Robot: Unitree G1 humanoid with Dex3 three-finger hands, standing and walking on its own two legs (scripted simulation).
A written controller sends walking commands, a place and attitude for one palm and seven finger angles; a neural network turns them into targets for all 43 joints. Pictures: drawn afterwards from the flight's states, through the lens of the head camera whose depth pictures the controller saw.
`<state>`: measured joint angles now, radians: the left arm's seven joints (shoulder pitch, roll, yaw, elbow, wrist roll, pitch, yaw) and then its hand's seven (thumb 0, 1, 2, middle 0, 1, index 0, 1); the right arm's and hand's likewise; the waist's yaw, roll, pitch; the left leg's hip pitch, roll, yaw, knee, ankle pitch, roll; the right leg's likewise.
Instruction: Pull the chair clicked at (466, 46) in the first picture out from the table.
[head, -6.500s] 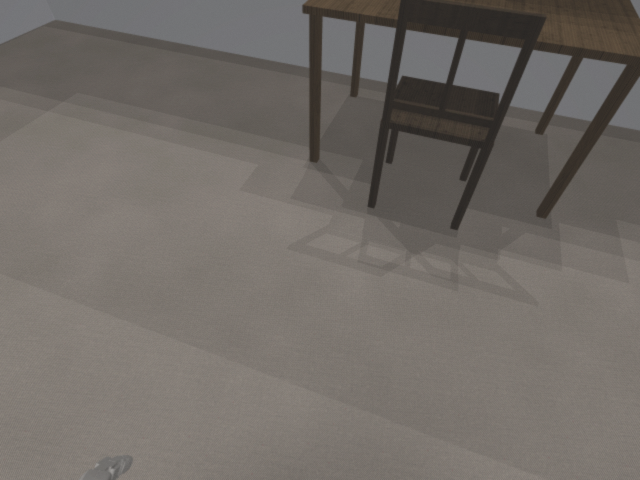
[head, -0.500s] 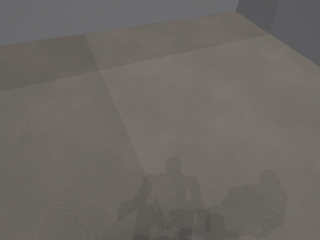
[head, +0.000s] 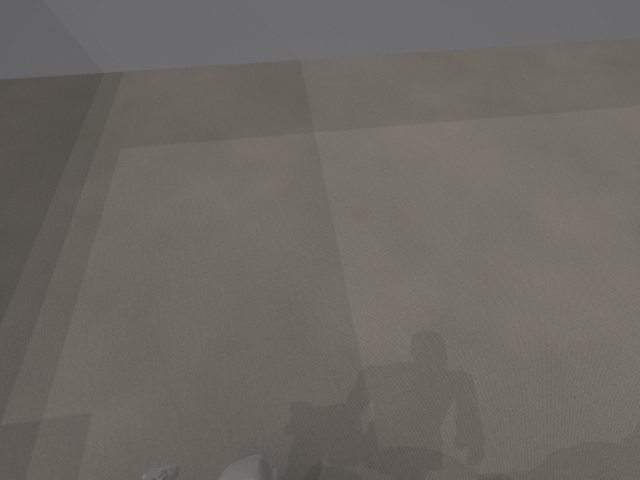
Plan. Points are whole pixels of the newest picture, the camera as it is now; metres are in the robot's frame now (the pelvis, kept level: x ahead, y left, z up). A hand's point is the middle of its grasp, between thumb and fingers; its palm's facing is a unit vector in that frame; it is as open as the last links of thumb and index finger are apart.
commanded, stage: turn to face it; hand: left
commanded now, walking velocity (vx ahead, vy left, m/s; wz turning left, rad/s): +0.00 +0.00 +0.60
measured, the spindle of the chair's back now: out of the picture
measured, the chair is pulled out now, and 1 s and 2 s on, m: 0.00 0.00 0.00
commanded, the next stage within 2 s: none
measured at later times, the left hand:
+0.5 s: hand out of the picture +0.06 +0.27 -0.16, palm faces +0.26 -0.93 -0.24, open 7.4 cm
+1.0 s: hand out of the picture -0.04 +0.20 -0.14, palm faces +0.54 -0.79 -0.27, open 7.4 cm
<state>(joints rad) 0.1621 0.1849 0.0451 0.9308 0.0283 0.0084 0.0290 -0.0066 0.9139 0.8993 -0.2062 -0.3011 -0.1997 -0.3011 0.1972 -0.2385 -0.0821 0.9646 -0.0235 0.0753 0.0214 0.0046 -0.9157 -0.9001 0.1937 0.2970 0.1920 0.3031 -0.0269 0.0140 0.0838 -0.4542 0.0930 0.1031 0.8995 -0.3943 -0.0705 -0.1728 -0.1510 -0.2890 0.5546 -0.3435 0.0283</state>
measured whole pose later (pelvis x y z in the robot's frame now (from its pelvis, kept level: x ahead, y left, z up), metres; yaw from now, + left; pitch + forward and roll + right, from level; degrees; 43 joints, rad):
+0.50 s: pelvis +0.01 +0.04 +0.01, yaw +15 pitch +2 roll -2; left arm 0.13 0.25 0.07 0.89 0.02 0.06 0.01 0.01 0.91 0.90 -0.20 -0.30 -0.19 -0.30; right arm 0.20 -0.20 -0.05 0.89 -0.03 0.03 0.01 0.00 -0.91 -0.90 0.20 0.30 0.20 0.30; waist -0.03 -0.01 0.06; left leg -0.34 -0.06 -0.04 0.46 -0.16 0.07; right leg -0.44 -0.07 0.01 0.96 -0.41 0.11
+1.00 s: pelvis +0.01 -0.01 +0.01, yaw +35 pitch +0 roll +2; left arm 0.22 0.18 0.02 0.88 0.02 0.01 0.02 0.01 0.90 0.90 -0.21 -0.30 -0.20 -0.30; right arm 0.20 -0.28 -0.09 0.95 -0.02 0.10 0.03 0.01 -0.91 -0.90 0.19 0.30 0.19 0.30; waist -0.03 0.02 0.09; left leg -0.47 0.05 0.02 0.99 -0.40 -0.09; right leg -0.15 -0.12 -0.21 0.51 -0.34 0.01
